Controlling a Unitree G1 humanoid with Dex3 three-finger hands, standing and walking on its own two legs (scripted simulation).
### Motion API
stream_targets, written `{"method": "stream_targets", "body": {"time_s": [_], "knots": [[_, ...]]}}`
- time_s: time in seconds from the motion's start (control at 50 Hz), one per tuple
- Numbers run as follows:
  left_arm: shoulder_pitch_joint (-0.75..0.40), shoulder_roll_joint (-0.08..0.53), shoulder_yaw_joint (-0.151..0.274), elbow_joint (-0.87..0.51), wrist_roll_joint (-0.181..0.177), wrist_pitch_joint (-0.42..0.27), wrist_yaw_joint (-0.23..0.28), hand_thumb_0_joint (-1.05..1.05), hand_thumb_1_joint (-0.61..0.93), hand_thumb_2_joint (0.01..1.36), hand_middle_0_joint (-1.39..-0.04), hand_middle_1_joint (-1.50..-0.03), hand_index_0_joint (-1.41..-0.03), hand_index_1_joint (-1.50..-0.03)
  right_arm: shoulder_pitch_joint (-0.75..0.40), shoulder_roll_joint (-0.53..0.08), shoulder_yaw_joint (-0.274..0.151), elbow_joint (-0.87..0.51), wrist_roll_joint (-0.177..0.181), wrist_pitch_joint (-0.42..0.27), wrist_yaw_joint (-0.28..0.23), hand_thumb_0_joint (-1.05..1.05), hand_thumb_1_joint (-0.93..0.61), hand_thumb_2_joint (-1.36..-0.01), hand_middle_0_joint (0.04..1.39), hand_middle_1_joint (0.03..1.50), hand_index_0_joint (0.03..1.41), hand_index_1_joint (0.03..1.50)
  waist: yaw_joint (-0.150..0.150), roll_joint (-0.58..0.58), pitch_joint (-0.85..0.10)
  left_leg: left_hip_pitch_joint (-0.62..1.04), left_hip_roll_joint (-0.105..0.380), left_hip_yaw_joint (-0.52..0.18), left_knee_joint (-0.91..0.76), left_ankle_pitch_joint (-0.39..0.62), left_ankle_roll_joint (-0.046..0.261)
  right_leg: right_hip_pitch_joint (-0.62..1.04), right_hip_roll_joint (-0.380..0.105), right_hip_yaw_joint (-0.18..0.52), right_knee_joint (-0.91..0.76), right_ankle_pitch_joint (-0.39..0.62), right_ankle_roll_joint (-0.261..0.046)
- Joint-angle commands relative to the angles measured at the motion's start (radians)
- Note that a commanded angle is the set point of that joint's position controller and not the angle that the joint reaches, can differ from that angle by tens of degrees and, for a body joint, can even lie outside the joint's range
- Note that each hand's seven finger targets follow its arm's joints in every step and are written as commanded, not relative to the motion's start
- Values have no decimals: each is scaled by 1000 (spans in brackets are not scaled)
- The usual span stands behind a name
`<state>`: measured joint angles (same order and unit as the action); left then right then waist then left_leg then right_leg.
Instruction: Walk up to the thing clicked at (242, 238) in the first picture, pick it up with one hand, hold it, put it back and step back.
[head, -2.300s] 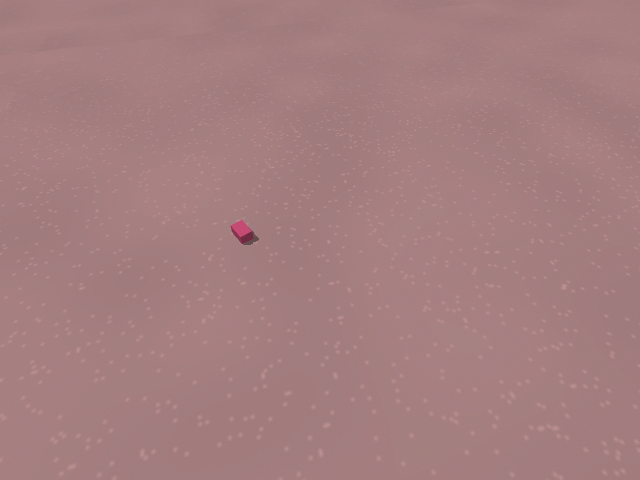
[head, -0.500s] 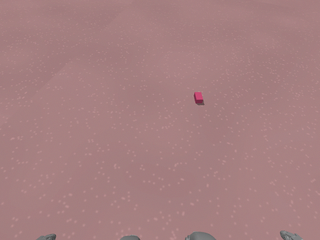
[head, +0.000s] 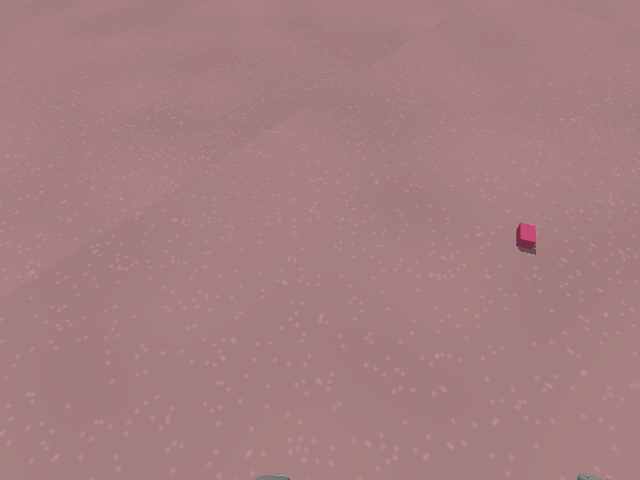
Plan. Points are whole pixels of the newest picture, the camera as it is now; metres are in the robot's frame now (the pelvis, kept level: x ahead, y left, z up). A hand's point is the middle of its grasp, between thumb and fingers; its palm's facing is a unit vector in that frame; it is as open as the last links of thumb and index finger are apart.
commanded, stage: walk up
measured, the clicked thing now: (525, 235) +1.11 -0.70 -0.72
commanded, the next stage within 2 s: stand in 1.42 s
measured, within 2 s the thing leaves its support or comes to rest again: neither
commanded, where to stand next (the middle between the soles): +0.09 +0.00 m, yaw +10 degrees
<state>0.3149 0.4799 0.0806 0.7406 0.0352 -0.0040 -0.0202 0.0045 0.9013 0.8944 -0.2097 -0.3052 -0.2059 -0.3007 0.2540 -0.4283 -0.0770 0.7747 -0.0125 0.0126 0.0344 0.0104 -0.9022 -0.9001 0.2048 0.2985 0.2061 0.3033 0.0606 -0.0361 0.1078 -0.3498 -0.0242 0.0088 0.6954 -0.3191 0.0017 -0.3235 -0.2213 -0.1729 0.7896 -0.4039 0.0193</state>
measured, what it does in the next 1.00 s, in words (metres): steps on the spot: right foot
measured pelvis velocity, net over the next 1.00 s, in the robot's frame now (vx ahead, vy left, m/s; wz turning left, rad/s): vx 0.02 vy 0.00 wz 0.23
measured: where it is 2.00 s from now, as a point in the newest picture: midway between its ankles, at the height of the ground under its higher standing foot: outside the picture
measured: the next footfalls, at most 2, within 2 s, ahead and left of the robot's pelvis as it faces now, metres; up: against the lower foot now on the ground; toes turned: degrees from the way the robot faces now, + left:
right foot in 0.28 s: +0.09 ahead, -0.13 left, +0.00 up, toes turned +10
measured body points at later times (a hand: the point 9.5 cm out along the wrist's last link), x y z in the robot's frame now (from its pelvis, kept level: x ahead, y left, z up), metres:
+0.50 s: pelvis +0.00 +0.01 +0.00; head +0.02 +0.01 +0.45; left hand +0.00 +0.33 -0.11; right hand +0.15 -0.29 -0.10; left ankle +0.01 +0.11 -0.71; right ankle +0.04 -0.13 -0.71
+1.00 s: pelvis +0.02 +0.00 +0.03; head +0.02 +0.00 +0.48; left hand +0.03 +0.31 -0.10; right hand +0.18 -0.27 -0.10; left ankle +0.01 +0.11 -0.71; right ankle +0.05 -0.13 -0.71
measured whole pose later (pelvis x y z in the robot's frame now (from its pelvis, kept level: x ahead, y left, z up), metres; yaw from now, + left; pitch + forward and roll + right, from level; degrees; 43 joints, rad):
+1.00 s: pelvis +0.02 +0.00 +0.03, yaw +13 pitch -2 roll +0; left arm 0.13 0.37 0.01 1.04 0.00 -0.01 -0.02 0.00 0.91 0.89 -0.21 -0.30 -0.20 -0.30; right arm 0.13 -0.35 0.01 1.05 0.00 -0.03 0.01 0.01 -0.90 -0.90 0.21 0.30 0.21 0.30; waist 0.01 -0.01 0.05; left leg -0.22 -0.03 -0.07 0.51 -0.25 0.01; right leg -0.20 -0.04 -0.05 0.50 -0.26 0.02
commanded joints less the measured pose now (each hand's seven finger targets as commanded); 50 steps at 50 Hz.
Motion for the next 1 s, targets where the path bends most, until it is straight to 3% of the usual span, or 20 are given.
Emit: {"method": "stream_targets", "body": {"time_s": [0.0, 0.02, 0.08, 0.18, 0.24, 0.26, 0.28, 0.3, 0.32, 0.44, 0.46, 0.48, 0.5, 0.52, 0.62, 0.66, 0.7, 0.76, 0.82, 0.98], "knots": [[-75, 164, 39, -103, -20, -5, 28, 0, 900, 900, -200, -300, -200, -300, 117, -397, -108, -72, -16, -46, -37, 0, -900, -900, 200, 300, 200, 300, -121, 283, -118, 135, 367, -757, -403, -204, 297, -319, 123, 165, 279, -284, -33], [-97, 197, 44, -88, -20, -6, 32, 0, 900, 900, -200, -300, -200, -300, 82, -361, -102, -67, -10, -45, -42, 0, -900, -900, 200, 300, 200, 300, -101, 193, -48, 58, 348, -686, -405, -186, 306, -289, 102, 207, 328, -246, -38], [30, 161, 43, -7, -27, -10, 26, 0, 900, 900, -200, -300, -200, -300, 14, -256, -54, -76, -1, -55, -60, 0, -900, -900, 200, 300, 200, 300, -38, 196, -82, 75, 223, -420, -245, 136, 219, -216, 89, 200, 232, -102, -45], [28, 132, 45, 17, -18, -12, 20, 0, 900, 900, -200, -300, -200, -300, -9, -244, -41, -80, -9, -52, -54, 0, -900, -900, 200, 300, 200, 300, -45, 210, -93, -44, 200, -402, -216, 134, 219, -45, 162, 149, 63, -99, -46], [55, 96, 40, 47, -17, -25, 27, 0, 900, 900, -200, -300, -200, -300, -48, -215, -25, -78, 3, -38, -53, 0, -900, -900, 200, 300, 200, 300, -2, 170, -125, -108, 151, -336, -104, 125, 167, 128, 207, 126, -220, 43, -71], [53, 132, 46, 46, -1, -37, 33, 0, 900, 900, -200, -300, -200, -300, -41, -159, -6, -82, 14, -35, -53, 0, -900, -900, 200, 300, 200, 300, 5, 87, -133, -160, 97, -305, 3, 125, 114, 184, 133, 258, -318, 30, -101], [18, 224, 61, 31, 11, -43, 34, 0, 900, 900, -200, -300, -200, -300, -54, -119, 0, -88, 19, -32, -55, 0, -900, -900, 200, 300, 200, 300, 4, -112, -90, -254, -58, -186, 162, -55, 52, 135, -60, 550, -467, -124, -180], [-66, 279, 73, 15, 9, -39, 26, 0, 900, 900, -200, -300, -200, -300, -24, -179, -25, -62, 9, -29, -68, 0, -900, -900, 200, 300, 200, 300, -25, -174, -50, -179, -39, -100, 305, -310, 26, -19, -233, 695, -516, -192, -301], [-103, 253, 67, 2, 4, -38, 23, 0, 900, 900, -200, -300, -200, -300, 0, -217, -39, -37, 5, -30, -67, 0, -900, -900, 200, 300, 200, 300, -43, -120, -16, -158, -8, -120, 358, -294, 19, -57, -250, 690, -518, -163, -327], [-120, 178, 32, 39, -3, -27, 10, 0, 900, 900, -200, -300, -200, -300, 86, -125, -23, 49, 4, -62, -36, 0, -900, -900, 200, 300, 200, 300, -70, -150, -95, 109, -38, 25, -121, -39, 26, -18, -10, 254, -271, 133, -179], [-99, 134, 16, 44, -10, -21, 8, 0, 900, 900, -200, -300, -200, -300, 75, -142, -29, 56, -3, -71, -41, 0, -900, -900, 200, 300, 200, 300, -72, -98, -118, 192, -32, -26, -208, -5, 36, -54, 14, 221, -182, 174, -150], [-93, 81, -2, 44, -18, -16, 8, 0, 900, 900, -200, -300, -200, -300, 68, -167, -34, 53, -14, -82, -50, 0, -900, -900, 200, 300, 200, 300, -75, 2, -142, 252, 65, -215, -285, -15, 65, -119, 50, 182, -41, 168, -101], [-89, 37, -12, 43, -34, -8, 6, 0, 900, 900, -200, -300, -200, -300, 5, -247, -41, 25, -21, -90, -56, 0, -900, -900, 200, 300, 200, 300, -47, 176, -120, 207, 287, -576, -356, -55, 162, -227, 158, 148, 16, -52, -33], [-125, 131, 16, 65, -28, -3, 19, 0, 900, 900, -200, -300, -200, -300, 0, -289, -50, 34, -6, -88, -55, 0, -900, -900, 200, 300, 200, 300, -77, 115, -93, 76, 342, -618, -348, -44, 264, -135, 137, 218, 79, -202, -41], [-71, 96, 3, 127, -38, -16, 24, 0, 900, 900, -200, -300, -200, -300, -67, -208, -11, 63, 4, -93, -61, 0, -900, -900, 200, 300, 200, 300, -35, 181, -128, 104, 240, -344, -233, 458, 174, -21, 144, 189, -49, -46, -52], [-68, 83, -1, 153, -32, -22, 24, 0, 900, 900, -200, -300, -200, -300, -91, -201, -3, 71, 7, -80, -58, 0, -900, -900, 200, 300, 200, 300, -23, 158, -129, 36, 194, -271, -201, 378, 133, 112, 172, 164, -232, 104, -57], [-86, 124, 0, 159, -22, -34, 26, 0, 900, 900, -200, -300, -200, -300, -91, -158, 12, 81, 20, -71, -54, 0, -900, -900, 200, 300, 200, 300, -28, 73, -150, -23, 131, -217, -166, 249, 64, 209, 103, 265, -309, 265, -87], [-186, 142, -14, 152, -25, -33, 15, 0, 900, 900, -200, -300, -200, -300, -91, -155, 14, 132, 9, -63, -50, 0, -900, -900, 200, 300, 200, 300, -72, 25, -116, 89, 68, -176, -226, -35, 43, 59, 41, 312, -345, 133, -117], [-205, 117, -24, 186, -29, -32, 15, 0, 900, 900, -200, -300, -200, -300, -140, -164, 21, 158, 7, -69, -42, 0, -900, -900, 200, 300, 200, 300, -54, 21, -106, 62, 109, -219, -275, 38, 61, 103, 100, 240, -346, 134, -78], [-251, 108, -29, 252, -35, -34, 19, 0, 900, 900, -200, -300, -200, -300, -176, -154, 33, 234, 10, -67, -43, 0, -900, -900, 200, 300, 200, 300, -55, 47, -125, 129, 107, -188, -320, 201, 39, 175, 86, 220, -417, 218, -63]]}}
